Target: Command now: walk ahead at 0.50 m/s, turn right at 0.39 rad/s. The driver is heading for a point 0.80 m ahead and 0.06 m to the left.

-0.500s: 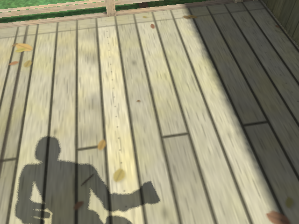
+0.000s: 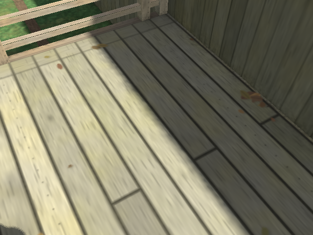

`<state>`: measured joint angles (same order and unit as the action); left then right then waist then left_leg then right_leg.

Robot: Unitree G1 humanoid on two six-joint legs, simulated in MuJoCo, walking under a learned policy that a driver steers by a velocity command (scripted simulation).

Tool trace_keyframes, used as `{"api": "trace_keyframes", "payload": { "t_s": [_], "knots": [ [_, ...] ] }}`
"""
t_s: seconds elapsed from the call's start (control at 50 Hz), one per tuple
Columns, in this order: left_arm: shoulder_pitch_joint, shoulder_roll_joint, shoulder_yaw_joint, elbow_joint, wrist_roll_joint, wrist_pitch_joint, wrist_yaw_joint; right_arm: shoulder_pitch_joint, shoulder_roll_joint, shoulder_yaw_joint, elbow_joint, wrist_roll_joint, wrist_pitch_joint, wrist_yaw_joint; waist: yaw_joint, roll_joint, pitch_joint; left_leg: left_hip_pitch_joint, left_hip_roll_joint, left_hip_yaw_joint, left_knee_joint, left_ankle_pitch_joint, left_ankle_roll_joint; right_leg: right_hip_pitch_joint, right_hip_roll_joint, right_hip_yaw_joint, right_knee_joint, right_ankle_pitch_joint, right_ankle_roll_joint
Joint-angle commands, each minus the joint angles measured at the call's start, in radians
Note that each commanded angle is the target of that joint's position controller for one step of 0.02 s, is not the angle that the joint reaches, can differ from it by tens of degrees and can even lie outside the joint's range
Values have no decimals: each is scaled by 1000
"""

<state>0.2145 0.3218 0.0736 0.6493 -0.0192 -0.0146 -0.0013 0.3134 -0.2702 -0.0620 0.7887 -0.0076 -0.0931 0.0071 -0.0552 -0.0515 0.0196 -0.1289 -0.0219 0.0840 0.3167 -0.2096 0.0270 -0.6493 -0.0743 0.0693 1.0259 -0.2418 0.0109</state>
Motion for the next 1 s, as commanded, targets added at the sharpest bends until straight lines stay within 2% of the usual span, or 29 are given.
{"api": "trace_keyframes", "payload": {
  "t_s": [0.02,0.1,0.16,0.18,0.2,0.22,0.24,0.26,0.28,0.3,0.32,0.34,0.38,0.44,0.5,0.58,0.66,0.72,0.74,0.76,0.78,0.8,0.82,0.84,0.86,0.88,0.9,0.94,1.0],
  "knots": [
    [-38,-2,-12,-72,5,-21,-13,-57,-154,-34,-46,7,-16,2,21,118,10,24,258,-149,-166,259,173,-32,-23,14,-160,137,-3],
    [-175,-7,-22,-105,1,-39,-35,3,-192,-39,-2,31,-1,2,-20,114,38,47,260,-92,-163,253,152,49,0,-53,-362,225,-21],
    [-213,20,-15,-128,0,-42,-43,38,-217,-45,33,43,16,2,-9,132,48,133,302,-98,-117,336,135,78,21,-72,-440,134,-58],
    [-187,35,-7,-125,4,-42,-43,34,-227,-47,40,46,22,0,18,142,29,149,303,-86,-67,454,123,139,42,-90,-469,105,-76],
    [-100,59,8,-101,10,-43,-40,21,-230,-46,44,50,28,-3,78,141,-26,140,279,-49,42,610,101,282,74,-120,-517,127,-100],
    [45,106,34,-53,15,-41,-31,39,-204,-33,51,47,29,-5,145,124,-115,59,232,-18,223,667,73,520,92,-125,-533,155,-127],
    [230,190,60,-24,24,-34,-13,40,-145,-5,25,16,24,-5,216,3,-263,-175,177,5,549,353,30,842,-113,105,-496,212,-192],
    [234,255,61,-25,28,-33,-10,143,-38,29,5,13,5,3,140,-230,-390,-504,3,-66,867,-364,-21,1054,-343,572,-631,25,-337],
    [236,162,42,-26,24,-39,-12,73,-153,-1,22,42,-6,6,191,-104,-357,-589,39,-201,975,-374,-13,993,-329,590,-686,-68,-313],
    [181,129,28,-18,20,-46,-12,-2,-179,-12,-10,62,-11,9,173,-91,-208,-650,81,-185,977,-289,-4,876,-295,425,-703,-25,-273],
    [118,97,17,-14,19,-52,-15,-37,-165,-11,-11,52,-9,4,139,-43,-138,-621,123,-168,929,-200,-5,752,-248,313,-730,44,-245],
    [66,66,10,-12,23,-59,-19,-44,-156,-15,-9,38,-1,1,106,-44,-86,-585,147,-167,882,-138,-12,652,-213,232,-766,96,-231],
    [17,34,7,-1,31,-80,-21,9,-119,-15,14,40,29,-1,55,-59,-62,-484,166,-179,855,-61,-23,539,-185,128,-839,160,-221],
    [10,44,16,35,38,-101,-13,-20,-85,-13,4,38,55,-7,38,-19,-7,-525,161,-201,793,27,-43,497,-183,10,-894,260,-221],
    [28,56,21,66,40,-101,0,-82,-73,-12,-16,32,54,1,51,-6,21,-570,147,-207,641,180,-47,532,-166,-93,-906,307,-201],
    [64,90,31,100,30,-92,12,-216,-46,3,-62,26,48,27,102,17,68,-548,133,-127,436,300,-28,571,-171,-191,-922,316,-178],
    [118,115,43,141,10,-63,16,-312,-49,7,-125,27,49,50,129,21,94,-597,119,-76,336,209,14,725,-213,-233,-858,408,-161],
    [97,154,53,143,1,-40,26,-271,-85,-12,-149,28,54,61,79,-26,26,-466,40,10,325,58,67,783,-217,-272,-690,838,-129],
    [86,166,55,140,-1,-30,30,-189,-113,-29,-136,31,58,60,29,-40,-28,-355,-2,36,326,14,91,775,-207,-284,-562,977,-115],
    [66,168,53,135,-6,-24,33,-43,-160,-57,-103,33,59,51,-56,-25,-104,-142,-44,40,264,57,127,701,-173,-307,-364,978,-86],
    [76,142,40,121,8,-32,38,116,-243,-93,-67,34,69,30,-123,61,-194,163,29,-125,226,83,179,471,-128,-306,-72,699,-39],
    [179,-15,-8,71,43,-60,19,91,-343,-106,-72,43,64,22,7,324,-268,489,289,-694,144,-72,372,6,88,-220,286,-285,30],
    [78,50,-4,62,9,-102,4,119,-266,-81,-102,32,48,25,-65,200,-390,548,350,-921,-3,-177,401,-102,109,20,387,-355,11],
    [-23,97,9,28,-28,-123,-5,86,-213,-67,-97,22,36,27,-78,156,-253,461,327,-780,-30,-111,347,-175,59,34,365,-263,-15],
    [-41,87,4,23,-19,-135,0,25,-188,-59,-104,27,29,26,-34,81,-162,314,284,-659,-28,-19,312,-148,14,28,276,-174,-29],
    [-44,92,10,34,10,-136,8,-42,-154,-49,-116,27,28,23,8,54,-102,178,246,-565,-36,95,288,-87,-15,22,189,-129,-23],
    [-22,100,17,39,21,-126,9,-78,-131,-40,-135,13,26,18,44,75,-87,87,221,-512,-54,187,282,-13,-34,31,147,-95,-17],
    [17,82,17,52,27,-100,5,-97,-123,-35,-143,11,23,11,73,81,-74,-1,203,-439,-86,298,282,42,-46,8,74,-64,9],
    [-48,36,0,35,33,-81,6,-53,-150,-39,-115,13,19,-6,54,88,-34,-76,168,-326,-116,394,260,36,-42,-27,-95,81,48]
  ]
}}
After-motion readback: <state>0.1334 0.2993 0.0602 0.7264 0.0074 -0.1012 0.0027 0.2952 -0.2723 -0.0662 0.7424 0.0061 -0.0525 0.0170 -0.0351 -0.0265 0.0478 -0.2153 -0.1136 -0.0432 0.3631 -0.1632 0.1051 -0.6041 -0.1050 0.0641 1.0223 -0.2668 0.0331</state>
